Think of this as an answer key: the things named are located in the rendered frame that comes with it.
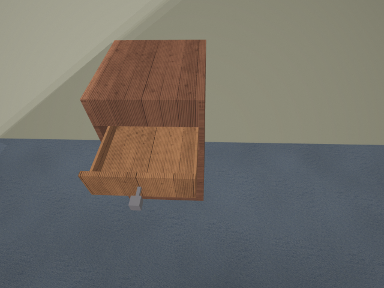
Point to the drawer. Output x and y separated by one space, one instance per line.
161 160

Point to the handle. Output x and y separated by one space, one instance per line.
136 201

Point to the cabinet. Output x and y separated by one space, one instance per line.
151 83

